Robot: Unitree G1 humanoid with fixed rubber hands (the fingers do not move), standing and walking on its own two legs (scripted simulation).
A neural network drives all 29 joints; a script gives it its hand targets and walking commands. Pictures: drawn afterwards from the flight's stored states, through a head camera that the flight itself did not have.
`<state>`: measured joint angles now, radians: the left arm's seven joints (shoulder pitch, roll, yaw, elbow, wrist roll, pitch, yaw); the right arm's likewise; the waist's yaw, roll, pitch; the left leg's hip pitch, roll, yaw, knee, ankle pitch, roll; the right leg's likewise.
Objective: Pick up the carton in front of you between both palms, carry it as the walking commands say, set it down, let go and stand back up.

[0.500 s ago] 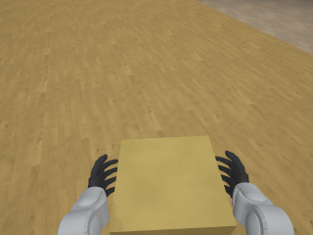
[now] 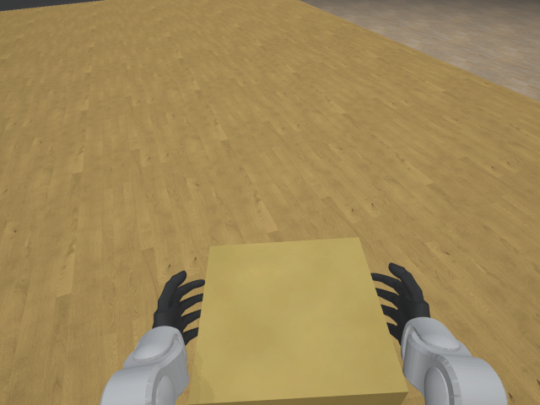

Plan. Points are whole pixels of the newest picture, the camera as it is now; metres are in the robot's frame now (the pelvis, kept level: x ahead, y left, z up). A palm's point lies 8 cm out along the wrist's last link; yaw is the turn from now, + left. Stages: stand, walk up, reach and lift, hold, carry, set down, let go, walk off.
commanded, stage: carry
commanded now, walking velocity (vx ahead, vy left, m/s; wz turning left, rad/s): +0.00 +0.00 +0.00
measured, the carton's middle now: (290, 352) +0.23 +0.00 +0.01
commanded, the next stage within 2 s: hold in 1.40 s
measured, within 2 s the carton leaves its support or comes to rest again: neither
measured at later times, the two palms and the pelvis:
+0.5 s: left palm (182, 349) +0.22 +0.14 +0.05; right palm (409, 342) +0.22 -0.16 +0.05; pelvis -0.04 -0.01 +0.00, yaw +0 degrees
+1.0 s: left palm (193, 340) +0.24 +0.14 +0.03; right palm (407, 333) +0.24 -0.16 +0.03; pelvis -0.05 -0.01 +0.00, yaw +0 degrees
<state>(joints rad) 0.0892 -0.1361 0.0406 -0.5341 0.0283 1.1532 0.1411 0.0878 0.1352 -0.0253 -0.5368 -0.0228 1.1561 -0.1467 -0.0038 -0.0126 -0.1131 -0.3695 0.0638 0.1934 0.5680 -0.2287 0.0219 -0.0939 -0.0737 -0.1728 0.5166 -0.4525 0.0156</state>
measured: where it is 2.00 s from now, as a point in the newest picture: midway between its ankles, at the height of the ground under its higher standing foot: outside the picture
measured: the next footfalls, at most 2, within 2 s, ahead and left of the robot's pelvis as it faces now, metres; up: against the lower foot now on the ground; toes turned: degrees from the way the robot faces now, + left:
none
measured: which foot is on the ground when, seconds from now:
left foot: down 0.00-1.00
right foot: down 0.00-1.00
